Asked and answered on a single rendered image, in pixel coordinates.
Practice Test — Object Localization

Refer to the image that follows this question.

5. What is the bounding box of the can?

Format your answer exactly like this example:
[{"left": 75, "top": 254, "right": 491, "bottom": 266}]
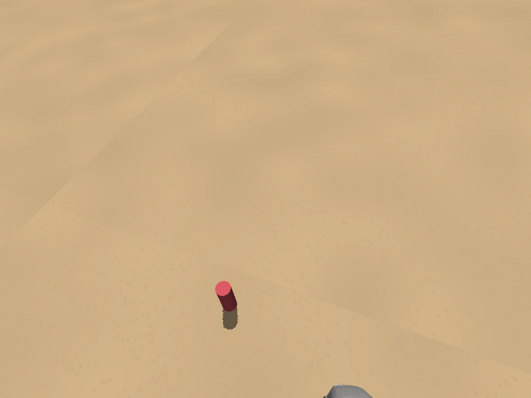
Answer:
[{"left": 215, "top": 281, "right": 237, "bottom": 312}]

